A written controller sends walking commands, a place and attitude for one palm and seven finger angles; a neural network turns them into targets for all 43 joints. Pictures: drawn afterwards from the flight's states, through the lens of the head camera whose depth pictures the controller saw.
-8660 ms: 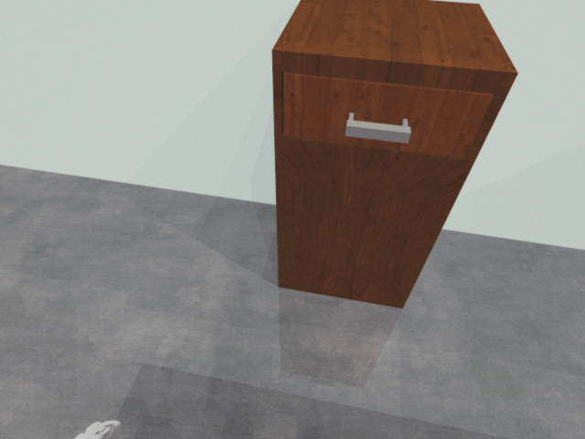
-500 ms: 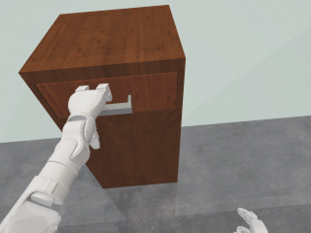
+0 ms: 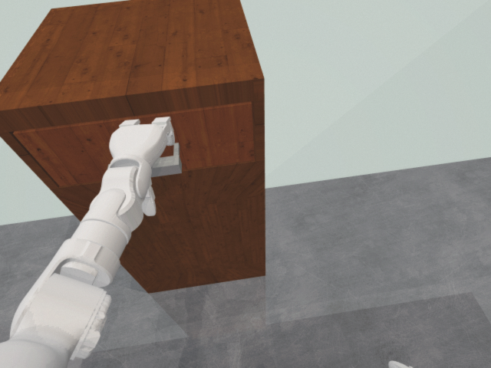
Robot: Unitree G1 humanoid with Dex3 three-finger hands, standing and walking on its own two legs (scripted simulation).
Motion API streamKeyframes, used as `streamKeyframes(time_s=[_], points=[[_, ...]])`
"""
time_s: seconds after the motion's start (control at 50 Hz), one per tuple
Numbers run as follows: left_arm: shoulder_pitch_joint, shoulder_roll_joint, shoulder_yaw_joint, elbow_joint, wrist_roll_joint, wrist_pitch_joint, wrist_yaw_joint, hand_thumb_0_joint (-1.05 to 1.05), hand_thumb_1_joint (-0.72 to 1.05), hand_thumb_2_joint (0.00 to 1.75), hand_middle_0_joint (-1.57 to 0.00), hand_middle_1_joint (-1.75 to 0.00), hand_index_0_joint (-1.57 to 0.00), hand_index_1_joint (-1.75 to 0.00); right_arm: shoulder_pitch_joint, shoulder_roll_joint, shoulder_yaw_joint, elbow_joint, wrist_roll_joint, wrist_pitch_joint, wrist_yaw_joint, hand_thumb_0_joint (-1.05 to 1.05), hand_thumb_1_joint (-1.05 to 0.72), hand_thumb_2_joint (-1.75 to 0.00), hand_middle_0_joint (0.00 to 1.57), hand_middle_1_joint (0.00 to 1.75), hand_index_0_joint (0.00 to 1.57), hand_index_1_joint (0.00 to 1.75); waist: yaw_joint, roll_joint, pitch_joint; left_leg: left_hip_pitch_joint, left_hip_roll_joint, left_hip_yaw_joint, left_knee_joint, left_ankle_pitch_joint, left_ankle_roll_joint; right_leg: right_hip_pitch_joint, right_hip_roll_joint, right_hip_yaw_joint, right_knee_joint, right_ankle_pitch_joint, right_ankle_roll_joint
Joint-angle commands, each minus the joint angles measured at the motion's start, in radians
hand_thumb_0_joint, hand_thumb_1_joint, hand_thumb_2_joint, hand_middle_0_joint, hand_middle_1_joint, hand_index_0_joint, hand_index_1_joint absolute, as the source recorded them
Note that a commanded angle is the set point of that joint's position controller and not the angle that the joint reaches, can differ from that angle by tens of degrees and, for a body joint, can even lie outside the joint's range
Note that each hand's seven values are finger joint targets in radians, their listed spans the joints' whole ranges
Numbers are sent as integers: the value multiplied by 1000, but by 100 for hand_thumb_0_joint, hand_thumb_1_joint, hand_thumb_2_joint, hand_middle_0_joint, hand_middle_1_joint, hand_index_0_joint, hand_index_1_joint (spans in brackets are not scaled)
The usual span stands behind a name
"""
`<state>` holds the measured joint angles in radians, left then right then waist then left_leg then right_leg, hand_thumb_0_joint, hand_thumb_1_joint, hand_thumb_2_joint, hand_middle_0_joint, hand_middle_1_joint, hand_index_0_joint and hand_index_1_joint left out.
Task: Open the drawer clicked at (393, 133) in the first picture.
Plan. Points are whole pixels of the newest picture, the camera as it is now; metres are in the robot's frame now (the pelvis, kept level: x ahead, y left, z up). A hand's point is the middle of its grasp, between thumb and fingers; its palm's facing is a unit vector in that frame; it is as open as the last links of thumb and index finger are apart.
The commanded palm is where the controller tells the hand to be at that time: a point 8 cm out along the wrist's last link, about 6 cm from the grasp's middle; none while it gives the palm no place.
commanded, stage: move the hooked fingers above the handle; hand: left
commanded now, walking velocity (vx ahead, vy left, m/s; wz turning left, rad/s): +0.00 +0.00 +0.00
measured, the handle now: (146, 160) +0.49 +0.23 +0.04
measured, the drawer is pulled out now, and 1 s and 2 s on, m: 0.00 0.00 0.00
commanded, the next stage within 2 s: none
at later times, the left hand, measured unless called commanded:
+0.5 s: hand (129, 161) +0.44 +0.23 +0.09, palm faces -0.07 +0.04 -1.00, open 13.7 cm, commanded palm +0.43 +0.21 +0.16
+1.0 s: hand (143, 150) +0.45 +0.20 +0.11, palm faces +0.04 +0.00 -1.00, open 13.6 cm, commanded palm +0.42 +0.22 +0.16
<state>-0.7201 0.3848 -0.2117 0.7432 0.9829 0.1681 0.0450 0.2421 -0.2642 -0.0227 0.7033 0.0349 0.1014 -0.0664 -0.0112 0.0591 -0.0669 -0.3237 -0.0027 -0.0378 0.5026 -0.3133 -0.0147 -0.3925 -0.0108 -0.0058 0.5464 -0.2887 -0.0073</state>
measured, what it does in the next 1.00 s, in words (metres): stands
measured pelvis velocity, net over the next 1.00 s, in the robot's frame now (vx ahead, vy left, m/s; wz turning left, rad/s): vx -0.02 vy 0.01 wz -0.06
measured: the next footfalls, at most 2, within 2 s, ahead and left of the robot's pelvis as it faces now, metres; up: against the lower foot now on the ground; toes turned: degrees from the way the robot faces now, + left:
none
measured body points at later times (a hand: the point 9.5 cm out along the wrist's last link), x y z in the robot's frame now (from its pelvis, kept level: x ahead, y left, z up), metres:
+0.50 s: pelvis -0.02 +0.00 +0.00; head +0.02 -0.03 +0.45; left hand +0.44 +0.22 +0.15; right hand +0.07 -0.27 -0.13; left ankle -0.04 +0.14 -0.73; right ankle -0.01 -0.11 -0.73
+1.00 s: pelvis -0.02 +0.01 +0.00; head +0.01 -0.02 +0.45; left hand +0.45 +0.20 +0.16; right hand +0.06 -0.23 -0.14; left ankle -0.04 +0.14 -0.73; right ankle -0.01 -0.11 -0.73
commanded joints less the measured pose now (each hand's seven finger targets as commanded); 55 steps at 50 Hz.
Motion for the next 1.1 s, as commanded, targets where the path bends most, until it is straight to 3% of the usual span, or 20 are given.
streamKeyframes(time_s=[0.0,0.02,0.1,0.12,0.18,0.26,0.38,0.44,0.5,0.54,0.58,0.62,0.7,0.74,0.82,0.88,0.92,1.0,1.04,1.08], points=[[-560,223,128,-207,42,-123,109,0,-50,30,-30,-120,-30,-120,27,-99,-51,-98,-13,-56,-8,0,-90,-90,20,30,20,30,-30,-49,-390,67,-42,67,17,432,48,212,22,-9,-2,448,-24],[-532,300,206,-173,48,-130,139,0,-50,30,-30,-120,-30,-120,36,-104,-53,-94,-14,-57,-3,0,-90,-90,20,30,20,30,-6,-64,-391,34,-43,66,13,426,45,239,23,-10,1,433,-26],[-493,350,263,-61,63,-71,243,0,-50,30,-30,-120,-30,-120,23,-100,-44,-89,-11,-61,12,0,-90,-90,20,30,20,30,17,-64,-359,-56,-42,89,-4,386,36,257,21,-8,7,422,-21],[-471,380,288,-32,72,-43,258,0,-50,30,-30,-120,-30,-120,12,-104,-43,-95,-10,-60,17,0,-90,-90,20,30,20,30,34,-68,-368,-75,-46,93,-9,382,34,288,21,-5,5,415,-21],[-474,398,280,-35,88,20,271,0,-50,30,-30,-120,-30,-120,-5,-110,-42,-101,-6,-56,19,0,-90,-90,20,30,20,30,38,-70,-405,-63,-42,113,-19,384,38,310,19,-2,-1,436,-16],[-483,415,273,11,66,70,232,0,-50,30,-30,-120,-30,-120,-23,-120,-42,-107,5,-45,5,0,-90,-90,20,30,20,30,20,-140,-402,-69,-43,121,-35,323,51,341,15,9,-28,408,0],[-479,362,203,44,58,30,129,0,-50,30,-30,-120,-30,-120,-8,-133,-39,-121,11,-47,-20,0,-90,-90,20,30,20,30,-21,-143,-330,-52,-37,117,-46,257,61,271,12,10,-56,336,6],[-569,200,61,-1,55,-39,90,0,-50,30,-30,-120,-30,-120,23,-128,-48,-119,12,-69,-21,0,-90,-90,20,30,20,30,-80,-106,-272,2,-29,100,-38,212,64,144,18,2,-75,242,0],[-608,182,59,-113,40,-124,86,0,-50,30,-30,-120,-30,-120,52,-120,-61,-118,-2,-86,-21,0,-90,-90,20,30,20,30,-78,-38,-364,78,-32,83,-5,274,64,132,24,5,-52,275,-12],[-637,163,54,-150,31,-165,105,0,-50,30,-30,-120,-30,-120,65,-113,-63,-113,-6,-93,-16,0,-90,-90,20,30,20,30,-79,-11,-378,95,-34,69,5,293,61,109,29,-1,-45,264,-18],[-642,199,99,-108,43,-173,149,0,-50,30,-30,-120,-30,-120,70,-118,-60,-96,-5,-94,-11,0,-90,-90,20,30,20,30,-75,-36,-334,61,-33,59,4,283,53,76,34,-11,-40,235,-22],[-684,272,172,-94,52,-166,212,0,-50,30,-30,-120,-30,-120,78,-123,-58,-84,-8,-97,0,0,-90,-90,20,30,20,30,-57,-21,-347,26,-37,52,-2,294,43,91,37,-15,-31,224,-28],[-674,353,246,8,95,-65,317,0,-50,30,-30,-120,-30,-120,55,-114,-45,-68,-15,-89,21,0,-90,-90,20,30,20,30,-22,6,-379,-23,-37,65,-6,332,30,130,38,-24,0,263,-31],[-644,377,261,29,106,-6,332,0,-50,30,-30,-120,-30,-120,39,-113,-42,-77,-19,-81,31,0,-90,-90,20,30,20,30,6,25,-450,-17,-37,77,-8,381,27,196,35,-20,9,321,-32],[-560,397,284,47,96,73,299,0,-50,30,-30,-120,-30,-120,0,-118,-39,-94,-16,-57,28,0,-90,-90,20,30,20,30,31,-72,-479,-25,-34,95,-24,429,33,300,31,-20,6,411,-23],[-510,386,265,64,67,97,248,0,-50,30,-30,-120,-30,-120,-31,-123,-32,-111,-2,-42,12,0,-90,-90,20,30,20,30,25,-153,-388,-53,-32,106,-51,343,43,295,26,-19,-23,366,-10],[-484,407,277,66,64,92,212,0,-50,30,-30,-120,-30,-120,-40,-128,-32,-123,2,-37,1,0,-90,-90,20,30,20,30,25,-195,-376,-59,-32,107,-59,321,50,319,22,-12,-37,353,-5],[-441,324,194,71,71,52,133,0,-50,30,-30,-120,-30,-120,-15,-134,-34,-136,6,-42,-12,0,-90,-90,20,30,20,30,-6,-183,-294,-39,-27,109,-63,274,58,238,22,-15,-60,307,-5],[-482,233,108,12,66,4,97,0,-50,30,-30,-120,-30,-120,3,-133,-42,-142,7,-53,-11,0,-90,-90,20,30,20,30,-39,-127,-288,8,-23,102,-51,270,61,180,21,-13,-66,279,-9],[-506,176,64,-104,51,-59,77,0,-50,30,-30,-120,-30,-120,19,-127,-54,-146,0,-67,-11,0,-90,-90,20,30,20,30,-49,-68,-341,80,-23,90,-28,314,63,156,27,-10,-59,299,-15]])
